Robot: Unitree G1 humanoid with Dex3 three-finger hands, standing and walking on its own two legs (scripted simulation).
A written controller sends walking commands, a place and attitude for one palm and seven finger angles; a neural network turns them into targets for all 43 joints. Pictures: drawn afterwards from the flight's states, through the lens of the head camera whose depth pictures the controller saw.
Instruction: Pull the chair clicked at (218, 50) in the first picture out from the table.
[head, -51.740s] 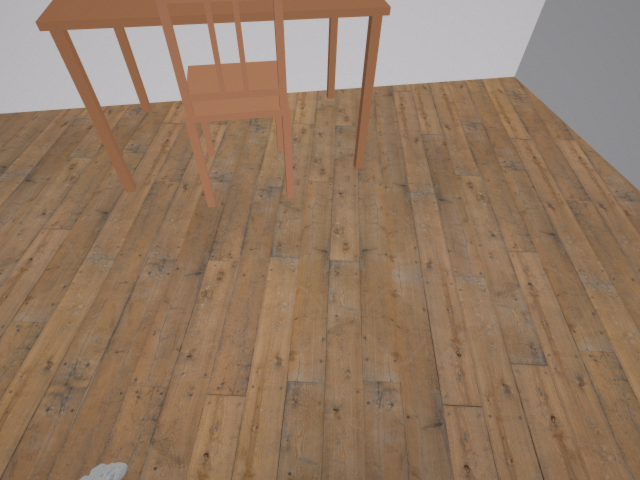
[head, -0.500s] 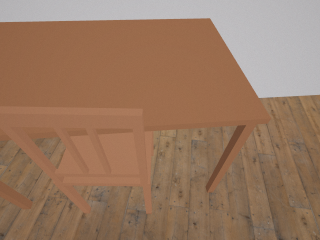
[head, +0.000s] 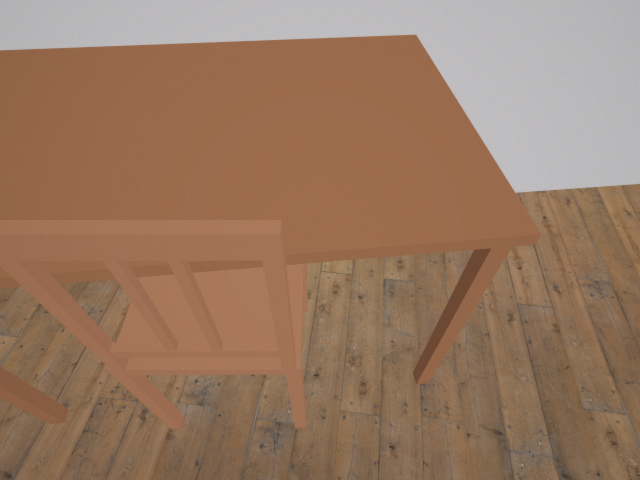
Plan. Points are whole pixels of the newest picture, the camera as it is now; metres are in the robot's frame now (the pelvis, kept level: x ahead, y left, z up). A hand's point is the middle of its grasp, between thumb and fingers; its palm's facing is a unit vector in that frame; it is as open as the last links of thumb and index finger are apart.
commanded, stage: look again from close up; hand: left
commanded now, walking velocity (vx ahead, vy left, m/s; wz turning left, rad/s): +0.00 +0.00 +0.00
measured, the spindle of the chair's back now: (147, 308) +0.37 +0.30 -0.08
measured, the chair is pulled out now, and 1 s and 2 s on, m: -0.09 -0.09 -0.09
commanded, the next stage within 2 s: shuffle to correct the standing spot in 0.32 s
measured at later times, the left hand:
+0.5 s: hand out of the picture +0.01 +0.16 -0.17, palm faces +0.01 -0.98 -0.20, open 7.4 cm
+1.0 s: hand out of the picture +0.00 +0.19 -0.17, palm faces +0.00 -0.97 -0.23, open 7.4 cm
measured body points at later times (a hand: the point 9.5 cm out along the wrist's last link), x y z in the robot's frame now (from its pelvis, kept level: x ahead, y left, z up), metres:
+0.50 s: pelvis +0.01 -0.01 +0.00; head +0.03 -0.01 +0.45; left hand +0.01 +0.21 -0.16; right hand +0.03 -0.24 -0.16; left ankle -0.02 +0.10 -0.74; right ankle -0.03 -0.12 -0.74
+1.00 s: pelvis -0.04 +0.00 +0.00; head -0.02 +0.00 +0.45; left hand +0.00 +0.24 -0.16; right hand -0.02 -0.23 -0.16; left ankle -0.02 +0.11 -0.74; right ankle -0.03 -0.12 -0.73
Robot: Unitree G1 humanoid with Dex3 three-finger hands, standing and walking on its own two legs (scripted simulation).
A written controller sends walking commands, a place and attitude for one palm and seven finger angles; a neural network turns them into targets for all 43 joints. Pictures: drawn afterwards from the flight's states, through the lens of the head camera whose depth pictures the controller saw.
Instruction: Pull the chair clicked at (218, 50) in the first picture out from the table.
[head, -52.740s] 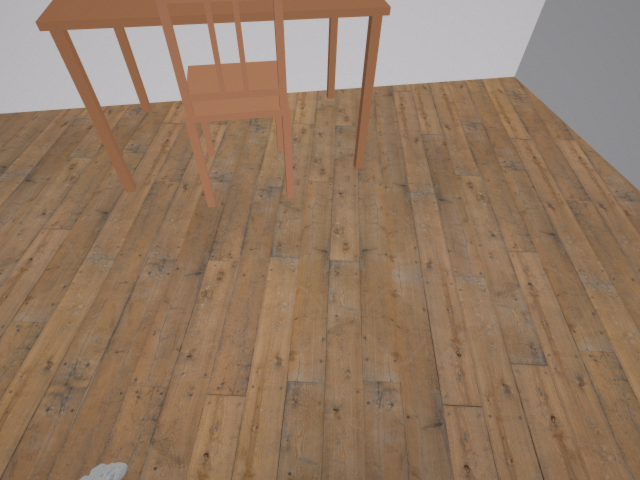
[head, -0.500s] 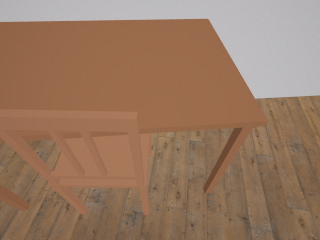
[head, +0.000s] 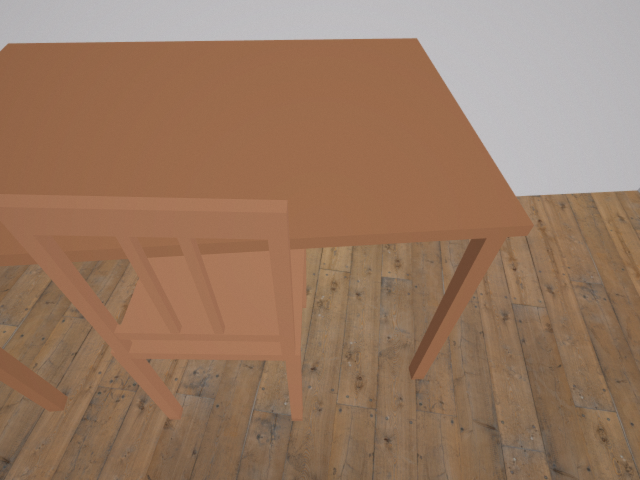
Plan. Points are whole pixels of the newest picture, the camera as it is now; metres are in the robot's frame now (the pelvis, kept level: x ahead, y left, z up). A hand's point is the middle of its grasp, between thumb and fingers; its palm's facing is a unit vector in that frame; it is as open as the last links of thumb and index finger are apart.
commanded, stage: come to a stop and stand still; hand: left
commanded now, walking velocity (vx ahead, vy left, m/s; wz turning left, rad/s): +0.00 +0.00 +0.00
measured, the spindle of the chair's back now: (154, 288) +0.41 +0.30 -0.08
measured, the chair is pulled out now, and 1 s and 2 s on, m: -0.09 -0.09 -0.09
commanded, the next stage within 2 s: look again from close up in 0.60 s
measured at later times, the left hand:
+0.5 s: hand out of the picture +0.05 +0.17 -0.17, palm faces +0.04 -0.98 -0.21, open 7.4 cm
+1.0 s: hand out of the picture +0.01 +0.21 -0.17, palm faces +0.00 -0.98 -0.22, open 7.4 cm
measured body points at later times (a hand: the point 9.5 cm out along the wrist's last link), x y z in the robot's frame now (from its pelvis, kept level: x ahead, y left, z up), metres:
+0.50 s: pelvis +0.03 -0.01 +0.00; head +0.04 +0.00 +0.45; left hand +0.04 +0.22 -0.16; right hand +0.10 -0.24 -0.15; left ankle +0.02 +0.11 -0.73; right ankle +0.00 -0.12 -0.73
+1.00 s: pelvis +0.00 +0.03 +0.01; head +0.01 +0.03 +0.46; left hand +0.01 +0.26 -0.15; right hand +0.01 -0.21 -0.15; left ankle +0.02 +0.11 -0.73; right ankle +0.00 -0.12 -0.73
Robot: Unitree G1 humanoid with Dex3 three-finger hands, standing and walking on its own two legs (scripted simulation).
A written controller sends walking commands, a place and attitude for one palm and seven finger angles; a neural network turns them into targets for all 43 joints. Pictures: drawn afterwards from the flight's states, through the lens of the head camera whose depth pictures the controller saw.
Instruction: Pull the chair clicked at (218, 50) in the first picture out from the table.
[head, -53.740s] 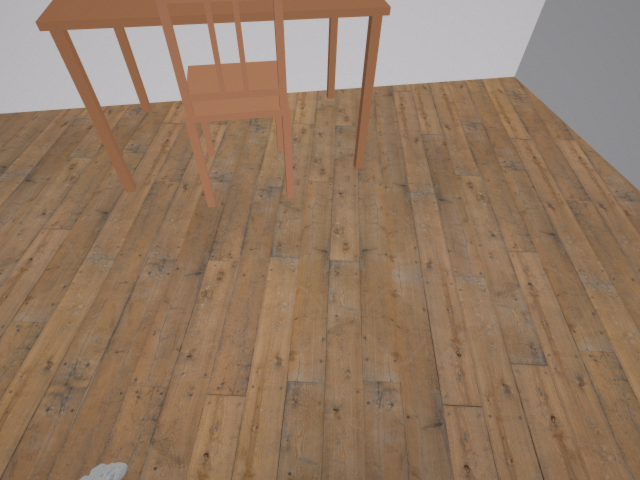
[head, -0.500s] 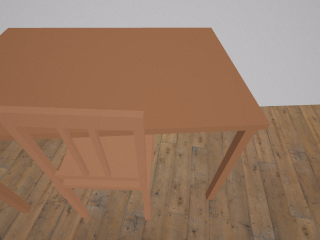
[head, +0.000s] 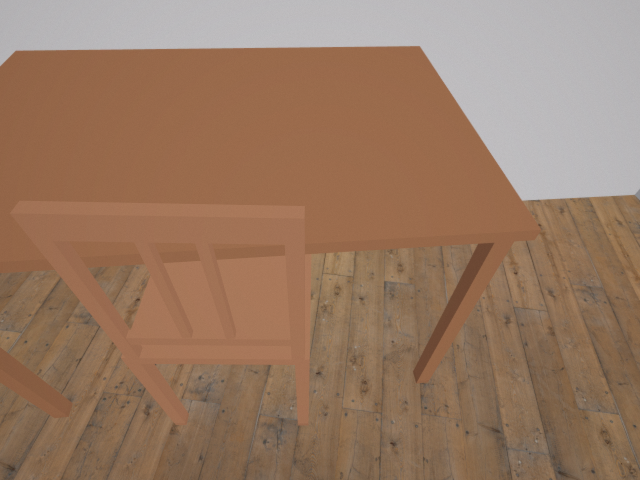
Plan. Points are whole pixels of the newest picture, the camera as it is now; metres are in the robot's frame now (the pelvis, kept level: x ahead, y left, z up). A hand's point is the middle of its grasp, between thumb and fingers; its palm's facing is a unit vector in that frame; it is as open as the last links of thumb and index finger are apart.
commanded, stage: look again from close up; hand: left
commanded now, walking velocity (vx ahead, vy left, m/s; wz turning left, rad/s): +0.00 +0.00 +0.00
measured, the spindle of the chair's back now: (168, 293) +0.41 +0.28 -0.08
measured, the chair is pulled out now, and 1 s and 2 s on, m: -0.09 -0.09 -0.09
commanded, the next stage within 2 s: raise the hand toward the chair's back in 1.30 s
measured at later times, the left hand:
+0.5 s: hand out of the picture -0.03 +0.16 -0.18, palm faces +0.00 -0.98 -0.18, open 7.4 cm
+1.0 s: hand out of the picture +0.00 +0.15 -0.18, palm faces -0.01 -0.98 -0.18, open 7.4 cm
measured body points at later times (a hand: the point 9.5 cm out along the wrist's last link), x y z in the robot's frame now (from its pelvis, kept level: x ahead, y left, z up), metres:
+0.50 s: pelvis -0.01 +0.00 +0.00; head +0.00 +0.00 +0.45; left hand -0.03 +0.21 -0.16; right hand -0.02 -0.21 -0.16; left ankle +0.02 +0.08 -0.74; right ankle +0.00 -0.14 -0.74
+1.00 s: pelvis -0.01 -0.01 +0.00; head +0.01 -0.01 +0.45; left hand +0.00 +0.20 -0.16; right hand -0.02 -0.23 -0.16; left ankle +0.02 +0.08 -0.74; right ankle +0.00 -0.14 -0.74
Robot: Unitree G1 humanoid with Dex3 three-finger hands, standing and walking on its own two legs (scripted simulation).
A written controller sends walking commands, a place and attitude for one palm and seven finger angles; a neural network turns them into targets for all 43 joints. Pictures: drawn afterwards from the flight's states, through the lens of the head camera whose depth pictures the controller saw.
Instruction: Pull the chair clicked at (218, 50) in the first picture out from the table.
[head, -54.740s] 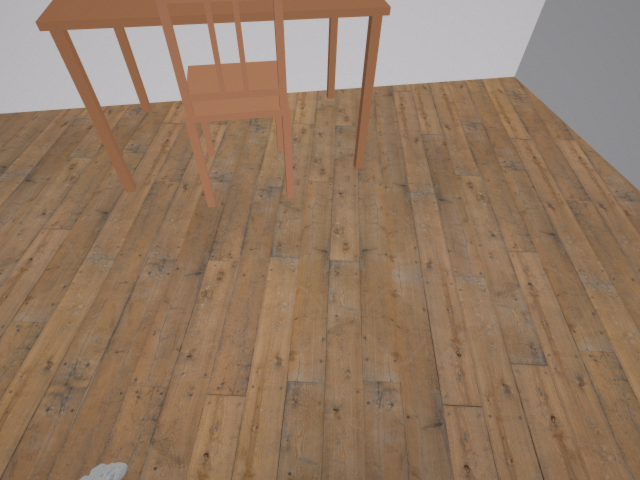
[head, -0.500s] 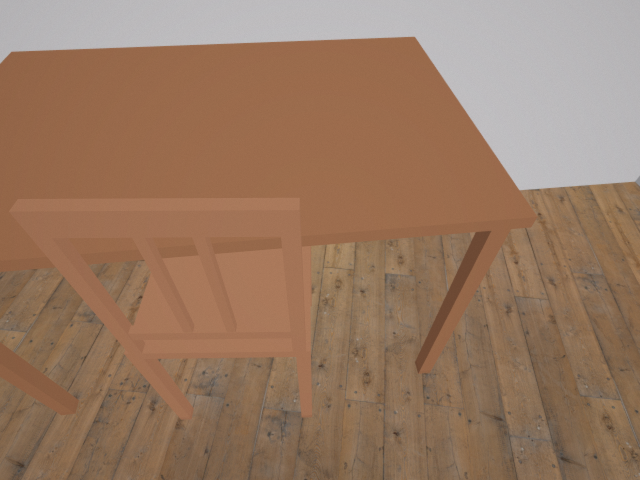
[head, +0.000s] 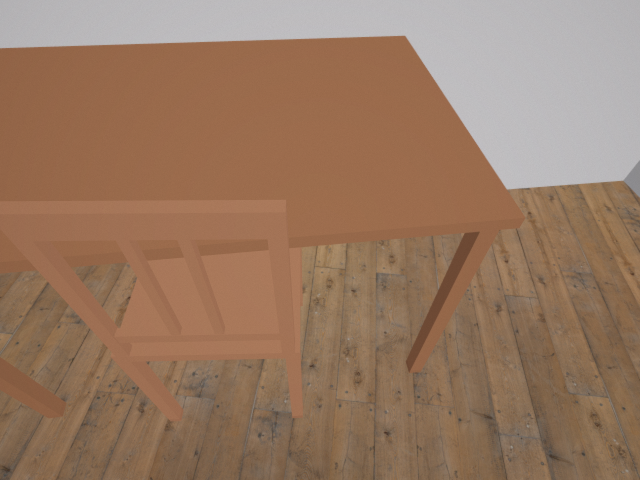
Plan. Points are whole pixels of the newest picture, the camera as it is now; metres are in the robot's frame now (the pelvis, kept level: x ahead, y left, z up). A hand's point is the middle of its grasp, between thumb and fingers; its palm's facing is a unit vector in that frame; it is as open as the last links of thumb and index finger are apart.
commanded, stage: look again from close up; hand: left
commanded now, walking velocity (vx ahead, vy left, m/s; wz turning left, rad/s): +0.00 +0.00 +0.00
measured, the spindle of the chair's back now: (154, 290) +0.41 +0.30 -0.08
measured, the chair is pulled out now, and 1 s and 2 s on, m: -0.09 -0.09 -0.09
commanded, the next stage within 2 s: raise the hand toward the chair's back in 0.30 s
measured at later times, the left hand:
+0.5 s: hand out of the picture +0.08 +0.20 -0.13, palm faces +0.21 -0.95 -0.24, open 7.3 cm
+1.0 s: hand (188, 470) +0.15 +0.17 -0.06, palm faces +0.14 -0.99 -0.08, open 10.8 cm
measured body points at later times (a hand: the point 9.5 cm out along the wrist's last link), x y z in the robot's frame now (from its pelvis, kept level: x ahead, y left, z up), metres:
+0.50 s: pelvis +0.00 +0.00 +0.00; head +0.01 +0.01 +0.45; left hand +0.07 +0.25 -0.11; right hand +0.03 -0.23 -0.15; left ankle +0.02 +0.10 -0.74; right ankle +0.01 -0.13 -0.74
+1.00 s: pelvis -0.02 -0.05 -0.12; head +0.05 -0.03 +0.33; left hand +0.13 +0.22 -0.05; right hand +0.24 -0.23 -0.17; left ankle +0.02 +0.10 -0.74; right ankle +0.01 -0.13 -0.74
